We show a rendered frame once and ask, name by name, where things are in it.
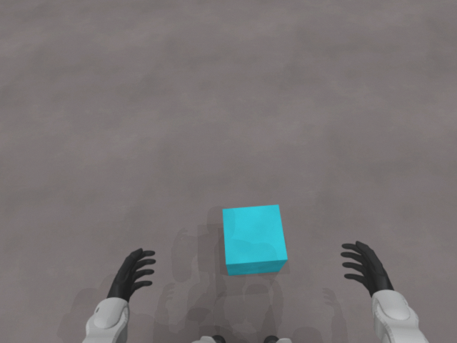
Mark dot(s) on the carton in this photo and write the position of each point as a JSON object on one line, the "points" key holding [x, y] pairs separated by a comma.
{"points": [[254, 240]]}

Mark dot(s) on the left robot forearm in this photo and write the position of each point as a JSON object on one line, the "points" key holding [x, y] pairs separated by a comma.
{"points": [[109, 324]]}

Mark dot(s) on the left robot hand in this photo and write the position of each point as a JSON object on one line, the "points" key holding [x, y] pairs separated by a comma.
{"points": [[123, 285]]}

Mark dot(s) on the right robot hand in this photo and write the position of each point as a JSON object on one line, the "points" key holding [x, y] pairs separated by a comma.
{"points": [[374, 276]]}

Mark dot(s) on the right robot forearm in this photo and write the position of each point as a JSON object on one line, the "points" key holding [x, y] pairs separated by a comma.
{"points": [[394, 320]]}

